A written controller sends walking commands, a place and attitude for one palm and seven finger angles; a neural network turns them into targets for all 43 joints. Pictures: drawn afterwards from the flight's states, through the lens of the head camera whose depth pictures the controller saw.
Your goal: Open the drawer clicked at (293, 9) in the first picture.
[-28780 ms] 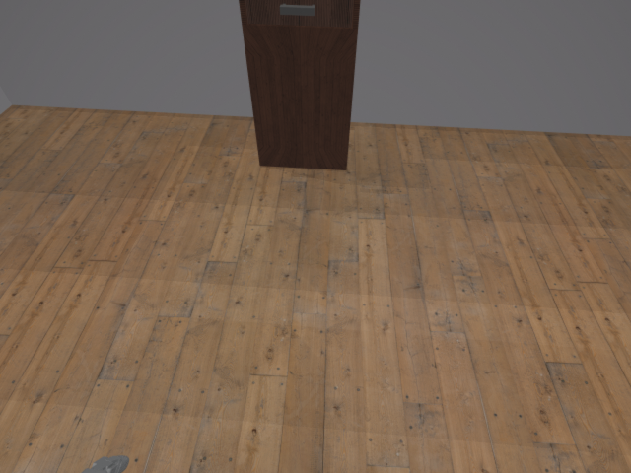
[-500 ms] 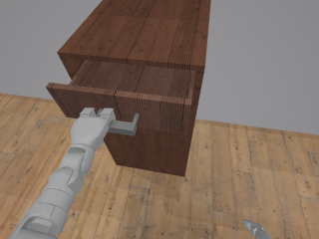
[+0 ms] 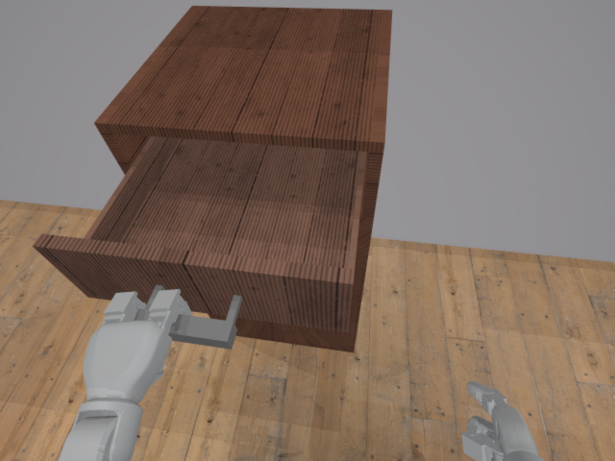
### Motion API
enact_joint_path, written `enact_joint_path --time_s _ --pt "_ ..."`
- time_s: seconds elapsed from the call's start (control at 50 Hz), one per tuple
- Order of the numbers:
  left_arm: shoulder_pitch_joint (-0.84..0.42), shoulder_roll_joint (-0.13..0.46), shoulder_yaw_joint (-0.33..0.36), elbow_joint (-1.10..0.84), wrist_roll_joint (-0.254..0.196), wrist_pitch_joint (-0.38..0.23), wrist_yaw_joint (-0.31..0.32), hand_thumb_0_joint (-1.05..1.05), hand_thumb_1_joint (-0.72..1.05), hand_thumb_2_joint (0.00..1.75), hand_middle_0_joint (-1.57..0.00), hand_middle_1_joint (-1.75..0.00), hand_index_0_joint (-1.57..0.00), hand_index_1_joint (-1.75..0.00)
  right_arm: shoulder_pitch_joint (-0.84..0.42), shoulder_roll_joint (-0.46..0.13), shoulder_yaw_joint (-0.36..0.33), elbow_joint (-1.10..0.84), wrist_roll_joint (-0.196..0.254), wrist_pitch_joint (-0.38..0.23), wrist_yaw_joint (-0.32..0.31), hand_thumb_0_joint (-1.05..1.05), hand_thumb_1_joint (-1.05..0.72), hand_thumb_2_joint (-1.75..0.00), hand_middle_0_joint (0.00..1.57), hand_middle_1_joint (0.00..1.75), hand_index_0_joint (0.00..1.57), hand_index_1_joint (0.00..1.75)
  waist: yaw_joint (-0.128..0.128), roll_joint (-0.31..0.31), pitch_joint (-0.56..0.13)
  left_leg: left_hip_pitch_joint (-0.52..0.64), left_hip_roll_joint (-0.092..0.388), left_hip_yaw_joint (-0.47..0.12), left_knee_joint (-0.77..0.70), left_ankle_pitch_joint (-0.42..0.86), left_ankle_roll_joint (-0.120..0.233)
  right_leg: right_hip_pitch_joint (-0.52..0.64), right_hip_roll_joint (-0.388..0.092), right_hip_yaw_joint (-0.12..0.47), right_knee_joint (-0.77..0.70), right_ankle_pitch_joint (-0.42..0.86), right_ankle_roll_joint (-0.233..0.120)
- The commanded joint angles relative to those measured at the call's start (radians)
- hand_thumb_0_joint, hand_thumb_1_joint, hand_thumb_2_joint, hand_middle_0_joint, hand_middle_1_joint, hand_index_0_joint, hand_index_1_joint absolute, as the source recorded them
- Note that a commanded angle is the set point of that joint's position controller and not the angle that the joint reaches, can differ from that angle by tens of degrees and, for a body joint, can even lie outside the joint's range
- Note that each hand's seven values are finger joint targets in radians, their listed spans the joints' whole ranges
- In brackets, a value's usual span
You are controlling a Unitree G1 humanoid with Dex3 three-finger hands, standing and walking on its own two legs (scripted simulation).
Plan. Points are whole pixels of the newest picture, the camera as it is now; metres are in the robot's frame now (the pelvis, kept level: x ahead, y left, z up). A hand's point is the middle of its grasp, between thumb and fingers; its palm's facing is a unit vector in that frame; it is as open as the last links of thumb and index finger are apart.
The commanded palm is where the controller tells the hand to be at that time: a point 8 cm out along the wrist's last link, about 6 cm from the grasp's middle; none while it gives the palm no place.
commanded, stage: pull the drawer open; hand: left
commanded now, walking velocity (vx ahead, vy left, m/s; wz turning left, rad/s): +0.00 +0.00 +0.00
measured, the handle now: (190, 312) +0.29 +0.18 +0.03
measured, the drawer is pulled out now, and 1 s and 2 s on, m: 0.22 0.30 0.30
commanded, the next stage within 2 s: open the thumb to release the handle in 0.56 s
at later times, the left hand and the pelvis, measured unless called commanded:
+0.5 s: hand (124, 431) +0.16 +0.23 +0.01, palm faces -0.04 -0.09 -1.00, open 6.3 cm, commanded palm +0.12 +0.23 +0.06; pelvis +0.00 -0.01 -0.02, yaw -1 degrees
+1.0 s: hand (115, 428) +0.16 +0.23 +0.02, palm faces +0.02 -0.06 -1.00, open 9.0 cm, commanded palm +0.13 +0.23 +0.06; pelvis -0.03 -0.01 -0.01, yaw +1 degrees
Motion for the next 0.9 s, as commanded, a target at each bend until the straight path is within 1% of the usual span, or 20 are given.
enact_joint_path --time_s 0.0,0.04,0.1,0.16,0.2,0.28,0.3,0.34,0.42,0.46,0.5,0.54,0.62,0.64,0.66,0.7,0.76,0.78,0.8,0.88 --pt "0.087 0.136 0.091 -0.297 -0.005 -0.023 0.049 0.00 0.90 0.90 -0.40 -1.35 -0.40 -1.35 -0.101 -0.087 -0.014 -0.165 -0.002 -0.048 0.003 0.00 -0.90 -0.90 0.20 0.30 0.20 0.30 0.050 -0.008 -0.250 0.194 0.004 -0.055 -0.034 0.645 -0.030 0.147 0.000 0.019 -0.043 0.471 -0.015" --pt "0.133 0.115 0.067 -0.327 -0.005 -0.031 0.043 0.00 0.90 0.90 -0.40 -1.35 -0.40 -1.35 -0.099 -0.078 -0.006 -0.170 -0.006 -0.049 0.011 0.00 -0.90 -0.90 0.20 0.30 0.20 0.30 0.048 -0.015 -0.241 0.197 0.004 -0.057 -0.020 0.655 -0.029 0.136 -0.003 0.014 -0.032 0.476 -0.011" --pt "0.211 0.148 0.108 -0.348 -0.010 -0.046 0.038 0.00 0.90 0.90 -0.40 -1.35 -0.40 -1.35 -0.104 -0.080 0.006 -0.186 -0.009 -0.049 0.014 0.00 -0.90 -0.90 0.20 0.30 0.20 0.30 0.057 -0.046 -0.204 0.166 0.000 -0.056 -0.011 0.617 -0.026 0.130 0.001 0.031 -0.031 0.477 -0.011" --pt "0.271 0.134 0.096 -0.393 -0.009 -0.061 0.039 0.00 0.90 0.90 -0.40 -1.35 -0.40 -1.35 -0.102 -0.077 0.014 -0.196 -0.017 -0.050 0.021 0.00 -0.90 -0.90 0.20 0.30 0.20 0.30 0.061 -0.027 -0.199 0.156 -0.003 -0.052 0.004 0.595 -0.025 0.109 -0.003 0.046 -0.023 0.477 -0.009" --pt "0.340 0.164 0.134 -0.408 -0.015 -0.066 0.045 0.00 0.90 0.90 -0.40 -1.35 -0.40 -1.35 -0.096 -0.084 0.019 -0.206 -0.015 -0.049 0.022 0.00 -0.90 -0.90 0.20 0.30 0.20 0.30 0.068 -0.033 -0.206 0.150 0.001 -0.056 0.014 0.609 -0.030 0.110 0.001 0.060 -0.018 0.493 -0.010" --pt "0.429 0.160 0.139 -0.446 -0.022 -0.074 0.064 0.00 0.90 0.90 -0.40 -1.35 -0.40 -1.35 -0.087 -0.084 0.025 -0.229 -0.018 -0.045 0.029 0.00 -0.90 -0.90 0.20 0.30 0.20 0.30 0.075 -0.021 -0.197 0.120 -0.001 -0.054 0.031 0.558 -0.030 0.088 -0.005 0.063 -0.003 0.462 -0.009" --pt "0.458 0.191 0.176 -0.455 -0.028 -0.074 0.071 0.00 0.90 0.90 -0.40 -1.35 -0.40 -1.35 -0.086 -0.089 0.024 -0.233 -0.018 -0.046 0.027 0.00 -0.90 -0.90 0.20 0.30 0.20 0.30 0.079 -0.021 -0.202 0.120 0.001 -0.054 0.036 0.576 -0.033 0.087 -0.004 0.084 -0.005 0.490 -0.011" --pt "0.509 0.187 0.183 -0.447 -0.035 -0.076 0.084 0.00 0.90 0.90 -0.40 -1.35 -0.40 -1.35 -0.081 -0.089 0.027 -0.235 -0.017 -0.039 0.027 0.00 -0.90 -0.90 0.20 0.30 0.20 0.30 0.081 -0.033 -0.191 0.093 -0.002 -0.051 0.039 0.536 -0.032 0.088 -0.008 0.074 0.004 0.473 -0.008" --pt "0.491 0.228 0.244 -0.450 -0.028 -0.091 0.116 0.00 0.90 0.90 -0.40 -1.35 -0.40 -1.35 -0.074 -0.095 0.022 -0.235 -0.029 -0.028 0.019 0.00 -0.90 -0.90 0.20 0.30 0.20 0.30 0.080 -0.034 -0.210 0.070 -0.011 -0.051 0.056 0.493 -0.031 0.060 -0.011 0.093 0.018 0.454 -0.013" --pt "0.504 0.209 0.227 -0.449 -0.034 -0.095 0.122 0.00 0.90 0.90 -0.40 -1.35 -0.40 -1.35 -0.072 -0.097 0.015 -0.236 -0.027 -0.024 0.023 0.00 -0.90 -0.90 0.20 0.30 0.20 0.30 0.075 -0.026 -0.202 0.064 -0.011 -0.053 0.062 0.494 -0.031 0.040 -0.009 0.089 0.025 0.437 -0.015" --pt "0.525 0.218 0.243 -0.458 -0.043 -0.085 0.135 0.00 0.90 0.90 -0.40 -1.35 -0.40 -1.35 -0.075 -0.103 0.010 -0.243 -0.027 -0.020 0.020 0.00 -0.90 -0.90 0.20 0.30 0.20 0.30 0.080 -0.014 -0.237 0.061 -0.008 -0.054 0.064 0.500 -0.032 0.055 -0.008 0.081 0.033 0.436 -0.016" --pt "0.506 0.190 0.213 -0.455 -0.043 -0.077 0.137 0.00 0.90 0.90 -0.40 -1.35 -0.40 -1.35 -0.075 -0.100 0.004 -0.238 -0.026 -0.017 0.023 0.00 -0.90 -0.90 0.20 0.30 0.20 0.30 0.067 -0.025 -0.206 0.050 -0.008 -0.055 0.064 0.460 -0.029 0.027 -0.008 0.070 0.033 0.393 -0.016" --pt "0.492 0.207 0.229 -0.456 -0.051 -0.064 0.144 0.00 0.90 0.90 -0.40 -1.35 -0.40 -1.35 -0.075 -0.104 0.002 -0.242 -0.026 -0.016 0.018 0.00 -0.90 -0.90 0.20 0.30 0.20 0.30 0.066 -0.040 -0.226 0.042 -0.012 -0.053 0.064 0.430 -0.025 0.032 -0.013 0.083 0.031 0.377 -0.017" --pt "0.294 0.286 0.301 -0.423 -0.034 -0.067 0.148 0.00 0.90 0.90 -0.40 -1.35 -0.40 -1.35 -0.080 -0.113 -0.004 -0.207 -0.024 -0.007 0.002 0.00 -0.90 -0.90 0.20 0.30 0.20 0.30 0.029 -0.068 -0.189 0.016 -0.019 -0.058 0.070 0.354 -0.021 0.002 -0.013 0.077 0.027 0.357 -0.017" --pt "0.309 0.265 0.301 -0.400 -0.028 -0.070 0.151 0.00 0.83 0.87 -0.40 -1.34 -0.40 -1.34 -0.084 -0.104 -0.002 -0.219 -0.031 -0.007 -0.007 0.00 -0.90 -0.90 0.20 0.30 0.20 0.30 0.053 -0.053 -0.195 0.007 -0.026 -0.052 0.061 0.305 -0.017 0.020 -0.015 0.070 0.023 0.318 -0.017" --pt "0.309 0.234 0.272 -0.378 -0.042 -0.066 0.143 0.00 0.69 0.81 -0.38 -1.33 -0.38 -1.33 -0.087 -0.100 -0.007 -0.218 -0.023 -0.012 -0.010 0.00 -0.90 -0.90 0.20 0.30 0.20 0.30 0.047 -0.033 -0.195 0.028 -0.024 -0.052 0.053 0.301 -0.018 0.010 -0.015 0.069 0.010 0.294 -0.022" --pt "0.299 0.234 0.264 -0.366 -0.060 -0.062 0.129 0.00 0.48 0.72 -0.37 -1.30 -0.37 -1.30 -0.092 -0.098 -0.009 -0.212 -0.016 -0.013 -0.019 0.00 -0.90 -0.90 0.20 0.30 0.20 0.30 0.049 -0.039 -0.191 0.021 -0.027 -0.047 0.036 0.264 -0.012 0.040 -0.016 0.055 -0.004 0.271 -0.017" --pt "0.281 0.210 0.232 -0.362 -0.064 -0.054 0.119 0.00 0.41 0.69 -0.36 -1.30 -0.36 -1.30 -0.099 -0.096 -0.007 -0.210 -0.013 -0.013 -0.020 0.00 -0.90 -0.90 0.20 0.30 0.20 0.30 0.042 -0.043 -0.174 0.018 -0.026 -0.046 0.031 0.248 -0.009 0.038 -0.019 0.046 -0.012 0.256 -0.015" --pt "0.256 0.222 0.242 -0.344 -0.067 -0.048 0.110 0.00 0.34 0.66 -0.36 -1.29 -0.36 -1.29 -0.100 -0.098 -0.006 -0.208 -0.011 -0.014 -0.024 0.00 -0.90 -0.90 0.20 0.30 0.20 0.30 0.036 -0.060 -0.170 0.014 -0.024 -0.046 0.025 0.236 -0.009 0.043 -0.019 0.050 -0.022 0.248 -0.014" --pt "0.180 0.197 0.183 -0.321 -0.049 -0.044 0.070 0.00 0.06 0.54 -0.34 -1.26 -0.34 -1.26 -0.109 -0.091 0.000 -0.200 -0.011 -0.023 -0.031 0.00 -0.90 -0.90 0.20 0.30 0.20 0.30 0.034 -0.062 -0.135 0.023 -0.024 -0.046 -0.003 0.180 -0.003 0.039 -0.021 0.044 -0.054 0.172 -0.012"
